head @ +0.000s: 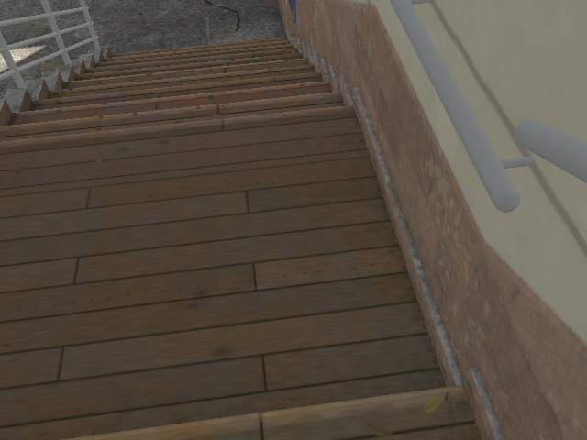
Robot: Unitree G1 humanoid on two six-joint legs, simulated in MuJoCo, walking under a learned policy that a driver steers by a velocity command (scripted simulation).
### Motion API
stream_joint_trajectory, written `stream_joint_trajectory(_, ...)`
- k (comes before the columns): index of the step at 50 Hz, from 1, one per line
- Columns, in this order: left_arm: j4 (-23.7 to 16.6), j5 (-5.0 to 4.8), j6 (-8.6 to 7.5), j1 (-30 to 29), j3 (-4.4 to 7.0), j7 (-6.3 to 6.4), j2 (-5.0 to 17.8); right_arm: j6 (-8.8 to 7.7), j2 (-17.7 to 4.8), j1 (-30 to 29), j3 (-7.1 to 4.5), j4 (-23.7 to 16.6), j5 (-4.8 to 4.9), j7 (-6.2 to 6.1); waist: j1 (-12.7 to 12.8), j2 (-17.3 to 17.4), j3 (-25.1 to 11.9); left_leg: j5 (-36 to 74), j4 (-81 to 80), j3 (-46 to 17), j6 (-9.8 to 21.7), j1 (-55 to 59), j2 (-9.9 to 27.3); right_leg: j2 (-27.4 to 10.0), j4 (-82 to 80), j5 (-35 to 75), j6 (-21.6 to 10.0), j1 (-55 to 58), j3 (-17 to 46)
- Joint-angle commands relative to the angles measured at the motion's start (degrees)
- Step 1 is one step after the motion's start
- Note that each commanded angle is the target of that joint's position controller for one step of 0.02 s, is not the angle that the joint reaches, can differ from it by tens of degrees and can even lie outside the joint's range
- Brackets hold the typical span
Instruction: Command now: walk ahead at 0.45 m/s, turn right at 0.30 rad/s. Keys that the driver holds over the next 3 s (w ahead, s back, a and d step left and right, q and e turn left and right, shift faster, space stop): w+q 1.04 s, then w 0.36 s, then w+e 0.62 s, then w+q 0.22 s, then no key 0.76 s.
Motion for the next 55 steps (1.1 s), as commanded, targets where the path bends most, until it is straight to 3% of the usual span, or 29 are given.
stream_joint_trajectory(1, -1.6, 2.07, -1.04, 3.1, 2.26, 1.60, 8.9, 0.14, -4.5, 3.4, -0.86, -0.8, -0.09, -0.07, -1.4, -3.5, 3.5, 13.6, -2.2, -2.7, -0.1, -13.0, 1.0, -19.8, -22.6, 15.7, -13.6, 1.9, 32.8)
stream_joint_trajectory(2, -0.8, 0.36, -2.00, 1.4, 1.95, 1.31, 7.8, 0.34, -4.7, -0.5, -1.11, -1.8, 0.21, 0.16, -2.3, 1.3, 4.0, 29.8, -9.6, -4.4, 0.3, -10.9, 1.5, -15.8, -21.8, 3.7, -11.0, -2.1, 27.6)
stream_joint_trajectory(5, 1.2, -2.55, -3.45, 0.3, 0.84, 1.70, 6.1, 0.87, -0.1, -8.1, 0.72, -5.5, -1.58, 1.87, -1.9, -4.6, 3.4, 53.4, -23.9, 0.1, 3.7, -0.5, -2.3, -10.0, -23.9, 3.2, -7.9, -8.0, 18.8)
stream_joint_trajectory(8, 3.0, -1.94, -3.89, 1.1, -0.16, 1.19, 3.2, 2.65, 1.1, -10.5, 1.57, -6.8, 0.49, 1.39, -0.6, -6.8, 4.4, 60.3, -33.9, 1.0, 5.0, 8.8, -3.7, -8.3, -23.3, 3.6, -5.0, -8.8, 10.8)
stream_joint_trajectory(11, 6.4, -0.82, -5.39, 9.2, -1.28, 1.47, 0.9, 2.50, 2.6, -14.4, 2.25, -8.7, 0.24, 0.94, 3.6, -5.6, 5.3, 61.4, -38.8, 3.8, 4.9, 13.1, -6.8, -9.1, -15.0, 8.2, -2.7, -3.4, 5.9)
stream_joint_trajectory(14, 6.3, 0.15, -3.70, 7.9, -1.35, 2.61, 2.5, 0.72, 0.6, 0.9, 1.27, -2.3, 0.27, 0.12, -1.3, -4.1, 4.5, 49.0, -49.7, 4.5, 5.2, 17.1, -6.9, -8.5, 8.1, 29.6, -2.9, 4.7, 2.6)
stream_joint_trajectory(15, 5.2, -0.06, -3.14, -0.4, -0.58, 3.37, 1.8, 0.28, -2.9, 16.7, -0.40, 2.3, 0.23, -0.64, -12.5, 3.8, 4.1, 52.5, -67.0, -0.9, 9.5, 28.2, -2.2, -2.8, 32.3, 28.8, -0.3, 0.0, -3.0)
stream_joint_trajectory(16, 3.8, -0.81, -3.06, -2.7, 0.34, 2.49, 3.5, 0.30, -4.4, 24.9, -1.11, 5.5, 2.87, -0.96, -13.5, 9.9, 0.4, 66.9, -60.8, -5.7, 9.2, 45.7, 3.4, 1.3, 54.4, -7.0, 0.0, -18.4, -6.4)
stream_joint_trajectory(17, 0.3, -1.23, -3.74, 2.4, -0.12, 2.74, 1.5, -0.83, -7.2, 25.0, -0.94, 4.2, 1.68, -0.90, -6.1, 10.2, -4.5, 94.9, -41.8, -14.5, 12.6, 56.1, 12.9, -3.1, 55.7, -9.6, -0.8, -31.2, 2.4)
stream_joint_trajectory(18, 0.0, -1.10, -4.75, 2.7, 0.27, 2.79, 3.8, -1.16, -6.7, 23.1, -1.10, 3.1, 2.93, -0.85, -5.8, 5.0, -5.7, 85.5, -43.3, -17.9, 15.9, 59.5, 15.1, -5.8, 44.1, -2.3, -0.3, -38.7, 6.0)
stream_joint_trajectory(20, 3.2, 1.70, -3.54, 0.3, 1.01, 1.70, 3.0, -0.44, -1.4, 11.4, 0.33, 1.2, 3.96, -0.76, -0.2, -6.6, -2.2, 67.1, -50.0, -15.9, 14.2, 42.7, 7.7, -7.9, 28.7, 12.5, 2.9, -31.2, 4.1)
stream_joint_trajectory(21, 0.2, 2.38, -2.77, -1.4, 0.66, 1.13, 0.4, -1.12, -5.8, 9.8, -0.71, 0.4, 3.50, -1.97, 1.1, 3.9, -3.1, 68.2, -50.1, -25.4, 21.9, 34.3, 12.9, -9.7, 16.5, 14.0, 6.2, -25.9, 6.2)
stream_joint_trajectory(22, -0.9, 2.16, -1.59, -6.5, 0.53, 1.25, 1.6, -1.08, -5.6, 7.6, -0.94, 0.8, 2.73, -2.29, 0.5, 2.1, -1.4, 67.1, -50.5, -29.4, 24.6, 31.9, 14.6, -11.5, 12.6, 12.4, 8.3, -26.0, 6.8)
stream_joint_trajectory(24, 1.9, 1.67, -0.35, -7.8, 0.35, 1.22, 1.1, -1.51, -4.8, 5.0, -0.78, 0.4, 1.01, -1.29, 0.0, -3.0, -3.5, 58.5, -50.4, -23.7, 22.6, 20.0, 8.6, -10.5, 8.7, 21.0, 8.9, -13.1, 3.3)
stream_joint_trajectory(26, -1.4, 1.36, -2.53, -16.6, 0.96, -0.41, 2.6, -1.31, -2.6, 11.7, -0.80, 2.8, 3.70, -2.11, -4.1, -6.9, -1.8, 43.3, -46.8, -16.8, 16.4, 19.2, -2.0, -8.2, -7.9, 43.4, 5.6, -12.3, 3.0)
stream_joint_trajectory(30, -3.5, -0.20, -3.49, -20.1, -0.68, 0.18, -2.2, 0.02, 0.3, 13.2, 0.61, 3.6, 3.09, -1.82, -7.1, 2.6, 2.3, 27.1, -40.2, -21.3, 13.6, 11.7, -5.9, -3.2, -22.2, 47.6, 5.0, -0.4, 1.7)
stream_joint_trajectory(32, -4.3, -0.80, -3.55, -19.0, -0.45, 0.71, 0.1, 0.18, -0.9, 16.6, 0.59, 4.8, 2.02, -2.18, -7.8, 3.4, 5.0, 28.6, -36.1, -22.2, 12.9, 11.4, -6.3, -2.9, -25.8, 46.8, 5.8, 2.2, 3.8)
stream_joint_trajectory(35, -3.1, -2.44, -4.12, -13.7, -0.52, 1.49, 0.8, 1.66, -1.8, 16.3, 0.42, 5.2, 0.81, -4.16, -4.4, 1.0, 5.2, 26.3, -21.8, -22.4, 11.8, 16.6, -7.4, -8.0, -40.4, 53.1, 4.3, 8.6, 9.1)
stream_joint_trajectory(36, -0.5, -2.71, -4.10, -6.8, 0.29, 1.64, 1.5, 2.19, -4.1, 15.1, -0.01, 5.8, 0.73, -4.04, 0.3, -1.3, 2.9, 26.3, -12.4, -19.8, 11.9, 15.5, -8.1, -9.2, -44.4, 57.0, 4.1, 17.4, 7.7)
stream_joint_trajectory(37, 2.5, -1.72, -3.72, 0.9, 1.62, 1.84, 5.8, 1.98, -5.1, 15.4, -0.34, 6.0, 1.19, -3.24, 2.7, -5.3, -0.6, 17.5, -0.2, -16.7, 11.6, 7.9, -9.5, -10.8, -39.1, 55.2, 4.0, 30.6, 6.6)
stream_joint_trajectory(38, 3.5, 0.34, -3.57, 7.8, 1.85, 1.24, 7.5, 1.41, -0.4, 18.5, -0.06, 5.7, 2.84, -2.47, 2.8, -12.5, -5.8, -13.8, 17.7, -12.0, 9.8, -8.9, -13.4, -16.8, -21.8, 70.9, 2.0, 48.2, 10.7)
stream_joint_trajectory(39, 3.0, 1.47, -4.19, 11.0, 2.17, 0.27, 8.4, 1.58, 0.6, 26.3, 0.06, 5.1, 5.63, -3.57, 0.5, -17.2, -14.8, -20.3, 35.5, -7.3, 9.4, -17.2, -10.4, -26.1, -9.7, 65.6, -1.2, 56.7, 16.4)
stream_joint_trajectory(40, 1.8, -0.14, -3.69, 10.2, 1.98, -0.45, 6.6, 1.68, -1.4, 25.4, 0.21, 4.9, 4.18, -3.94, 0.8, -15.6, -16.5, -15.0, 40.7, -4.5, 9.9, -21.3, -6.4, -27.3, -13.7, 41.0, -1.8, 51.8, 23.0)
stream_joint_trajectory(41, 2.0, -1.53, -3.50, 6.7, 2.45, 0.30, 7.9, 2.01, -3.5, 20.2, -0.08, 2.6, 3.04, -3.09, 0.5, -21.2, -13.1, -7.0, 41.5, 0.3, 8.1, -28.6, -6.3, -32.2, -29.2, 4.0, -9.5, 43.0, 36.6)
stream_joint_trajectory(42, -0.3, -1.18, -3.71, 0.9, 1.10, 0.62, 2.5, 2.73, -6.0, 9.3, -0.95, 1.8, -0.01, -2.25, 0.3, -6.4, -0.3, 4.2, 32.1, -1.6, 8.1, -28.9, -2.4, -26.9, -35.5, -9.4, -8.1, 28.7, 31.6)
stream_joint_trajectory(44, 1.6, -0.31, -4.76, 0.2, 0.71, 1.25, 3.4, 3.10, -3.4, 5.0, -1.00, 2.0, 0.10, -1.47, -2.2, -1.3, 9.6, 12.8, 18.7, -6.2, 6.2, -16.7, -0.4, -23.7, -34.0, 23.9, -5.4, 7.4, 22.1)
stream_joint_trajectory(45, 2.2, -0.39, -6.23, 1.4, 0.89, 1.38, 4.3, 4.08, -2.4, 5.0, -0.70, 1.8, 0.64, -1.00, -4.2, -0.8, 9.5, 17.5, 11.1, -5.9, 5.4, -14.2, 0.3, -20.4, -32.6, 27.6, -0.7, 4.4, 16.3)
stream_joint_trajectory(50, 4.1, -2.71, -6.59, 4.3, 1.49, 1.91, 3.1, 4.32, 1.6, -0.8, 0.14, -0.6, 0.12, -0.24, -2.7, -8.3, 4.0, 24.5, -7.2, -4.8, 3.1, -12.1, -0.1, -19.0, -32.7, 47.5, -2.3, 11.5, 8.3)
stream_joint_trajectory(55, 5.8, -2.73, -5.83, 9.5, 0.09, 2.72, 1.4, 3.35, 1.0, -4.4, -0.63, 2.0, -0.48, 0.75, -1.5, -2.6, 3.7, 44.7, -14.1, -8.0, 6.5, -19.6, -3.8, -13.9, -24.6, 37.4, 1.7, 21.8, 3.4)
Next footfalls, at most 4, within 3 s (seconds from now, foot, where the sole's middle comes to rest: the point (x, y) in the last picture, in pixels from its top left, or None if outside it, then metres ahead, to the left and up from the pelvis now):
0.32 left None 0.25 0.06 -0.88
0.74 right None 0.60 -0.06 -1.03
1.40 left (255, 369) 0.89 0.21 -1.18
1.80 right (278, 281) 1.24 0.15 -1.18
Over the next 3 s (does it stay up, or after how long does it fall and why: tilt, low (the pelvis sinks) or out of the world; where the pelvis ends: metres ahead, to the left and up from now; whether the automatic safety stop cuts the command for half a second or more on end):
stays up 1.42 0.34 -0.40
